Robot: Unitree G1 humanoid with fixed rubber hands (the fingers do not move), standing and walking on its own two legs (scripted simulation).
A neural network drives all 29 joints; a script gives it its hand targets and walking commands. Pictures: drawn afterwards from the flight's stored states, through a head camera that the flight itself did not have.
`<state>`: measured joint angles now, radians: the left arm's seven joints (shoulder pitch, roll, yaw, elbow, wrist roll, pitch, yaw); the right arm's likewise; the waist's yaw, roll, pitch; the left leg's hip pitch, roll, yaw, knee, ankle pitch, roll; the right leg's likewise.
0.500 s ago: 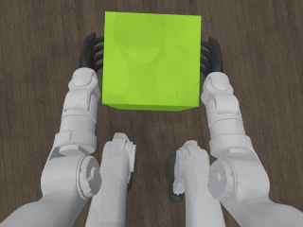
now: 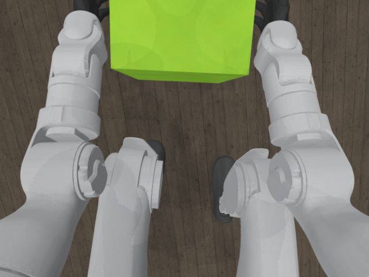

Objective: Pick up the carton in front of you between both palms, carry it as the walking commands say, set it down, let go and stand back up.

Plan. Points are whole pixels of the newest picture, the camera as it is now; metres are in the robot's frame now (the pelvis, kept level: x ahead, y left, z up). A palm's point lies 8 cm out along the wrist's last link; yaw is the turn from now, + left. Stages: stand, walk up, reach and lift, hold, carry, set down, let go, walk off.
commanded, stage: set down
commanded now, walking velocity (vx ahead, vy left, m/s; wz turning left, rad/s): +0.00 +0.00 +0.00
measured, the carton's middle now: (181, 25) +0.53 +0.07 -0.24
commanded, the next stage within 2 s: none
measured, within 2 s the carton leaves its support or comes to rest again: rests again in 0.36 s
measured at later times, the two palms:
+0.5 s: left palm (94, 17) +0.51 +0.22 -0.18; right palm (268, 28) +0.54 -0.08 -0.19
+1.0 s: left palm (92, 17) +0.51 +0.23 -0.19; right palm (270, 27) +0.54 -0.09 -0.19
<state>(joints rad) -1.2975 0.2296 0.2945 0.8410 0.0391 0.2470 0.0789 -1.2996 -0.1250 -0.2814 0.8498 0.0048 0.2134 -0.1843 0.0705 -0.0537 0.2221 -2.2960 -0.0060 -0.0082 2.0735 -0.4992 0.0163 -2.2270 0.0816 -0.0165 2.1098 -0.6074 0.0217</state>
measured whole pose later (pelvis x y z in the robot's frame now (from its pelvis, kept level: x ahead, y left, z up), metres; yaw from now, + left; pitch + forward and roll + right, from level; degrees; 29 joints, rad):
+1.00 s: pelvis -0.01 +0.00 -0.03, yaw +0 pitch +34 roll -1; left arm -1.43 0.32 0.38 1.06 0.09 0.19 -0.07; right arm -1.44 -0.17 -0.35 1.02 -0.09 0.18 -0.03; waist 0.07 -0.05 0.37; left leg -2.29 0.01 0.00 2.19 -0.50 0.01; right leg -2.24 0.12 -0.01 2.23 -0.60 0.02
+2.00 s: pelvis +0.01 +0.00 +0.09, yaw +1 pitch +45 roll -2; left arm -1.20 0.35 0.27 0.91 -0.08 0.15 0.02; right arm -1.22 -0.24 -0.21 0.87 0.07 0.18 -0.13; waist 0.06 -0.03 0.02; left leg -2.09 -0.02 -0.02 1.77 -0.47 0.01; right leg -2.03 0.08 0.01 1.80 -0.57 0.02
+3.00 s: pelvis +0.10 +0.01 +0.34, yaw +3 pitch +27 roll -1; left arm -0.25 0.22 0.16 0.61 0.01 0.01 -0.07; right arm -0.26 -0.15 -0.14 0.60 -0.05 0.03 -0.01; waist 0.03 0.00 -0.08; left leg -0.93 -0.04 -0.03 0.73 -0.27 0.02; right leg -0.88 0.03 0.05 0.73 -0.33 0.01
